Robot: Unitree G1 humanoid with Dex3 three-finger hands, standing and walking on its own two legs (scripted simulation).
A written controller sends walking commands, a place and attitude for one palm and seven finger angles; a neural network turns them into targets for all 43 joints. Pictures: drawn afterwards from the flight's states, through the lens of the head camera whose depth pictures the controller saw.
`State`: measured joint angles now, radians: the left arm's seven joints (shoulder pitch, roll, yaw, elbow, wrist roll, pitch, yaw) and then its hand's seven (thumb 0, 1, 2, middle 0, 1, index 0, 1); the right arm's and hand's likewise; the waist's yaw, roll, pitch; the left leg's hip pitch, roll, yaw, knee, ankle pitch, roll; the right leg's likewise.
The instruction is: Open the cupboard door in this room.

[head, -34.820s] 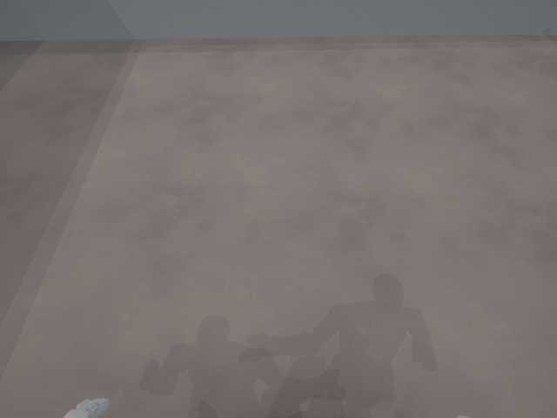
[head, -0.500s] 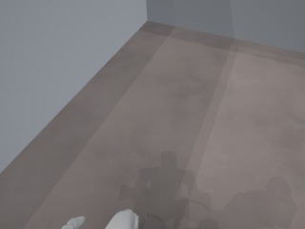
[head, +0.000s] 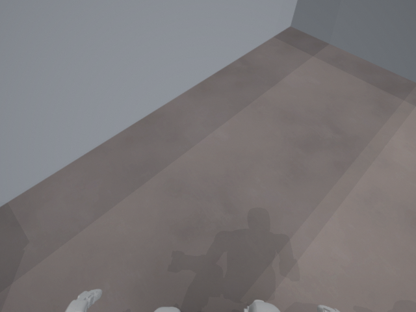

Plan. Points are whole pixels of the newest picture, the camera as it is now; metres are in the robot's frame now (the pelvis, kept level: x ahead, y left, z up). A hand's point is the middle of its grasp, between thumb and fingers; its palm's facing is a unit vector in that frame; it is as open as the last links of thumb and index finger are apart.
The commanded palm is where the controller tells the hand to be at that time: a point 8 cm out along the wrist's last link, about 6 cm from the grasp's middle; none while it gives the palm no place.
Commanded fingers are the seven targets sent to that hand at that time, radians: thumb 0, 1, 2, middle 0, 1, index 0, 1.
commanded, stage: turn to face it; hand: left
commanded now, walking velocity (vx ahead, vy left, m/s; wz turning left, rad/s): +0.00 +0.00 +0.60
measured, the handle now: out of the picture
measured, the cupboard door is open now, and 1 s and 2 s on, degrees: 47 47 47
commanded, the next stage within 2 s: none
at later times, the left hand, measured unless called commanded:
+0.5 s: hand out of the picture -0.02 +0.19 -0.19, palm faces +0.37 -0.90 -0.23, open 7.3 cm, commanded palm none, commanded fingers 0.00 0.90 0.90 -0.20 -0.30 -0.20 -0.30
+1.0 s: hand out of the picture +0.02 +0.14 -0.14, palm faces +0.56 -0.78 -0.28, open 7.4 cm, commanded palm none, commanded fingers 0.00 0.90 0.90 -0.20 -0.30 -0.20 -0.30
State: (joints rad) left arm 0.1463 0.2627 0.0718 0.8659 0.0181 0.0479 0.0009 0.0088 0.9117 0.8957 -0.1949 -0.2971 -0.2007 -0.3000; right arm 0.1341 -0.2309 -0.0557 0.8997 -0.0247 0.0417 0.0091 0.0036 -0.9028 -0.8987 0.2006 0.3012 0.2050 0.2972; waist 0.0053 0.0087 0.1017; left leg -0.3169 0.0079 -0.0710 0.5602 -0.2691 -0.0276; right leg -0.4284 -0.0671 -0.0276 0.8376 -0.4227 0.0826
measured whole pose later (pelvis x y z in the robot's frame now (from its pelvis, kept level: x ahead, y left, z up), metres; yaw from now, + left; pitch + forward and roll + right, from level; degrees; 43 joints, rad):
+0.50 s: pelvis +0.01 -0.02 -0.01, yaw +20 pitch +1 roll +1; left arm 0.24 0.24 0.07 0.91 0.02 0.05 0.01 0.01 0.91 0.90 -0.20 -0.30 -0.21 -0.30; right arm 0.09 -0.22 -0.06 0.89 -0.02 0.04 0.03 0.01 -0.91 -0.90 0.20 0.30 0.20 0.30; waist 0.02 -0.07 0.12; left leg -0.33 0.00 0.08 0.65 -0.31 0.03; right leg -0.35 -0.17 -0.20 0.88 -0.53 0.05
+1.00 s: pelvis +0.05 -0.08 +0.01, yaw +37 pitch +0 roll +2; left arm 0.16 0.18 0.03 0.85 0.02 0.01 0.02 0.01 0.91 0.90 -0.20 -0.30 -0.20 -0.30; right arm 0.16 -0.27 -0.10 0.95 -0.02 0.08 0.02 0.01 -0.91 -0.90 0.20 0.30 0.20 0.30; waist -0.04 0.03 0.11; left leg -0.53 -0.01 -0.02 1.18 -0.42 -0.07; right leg -0.23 -0.09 -0.14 0.54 -0.31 -0.02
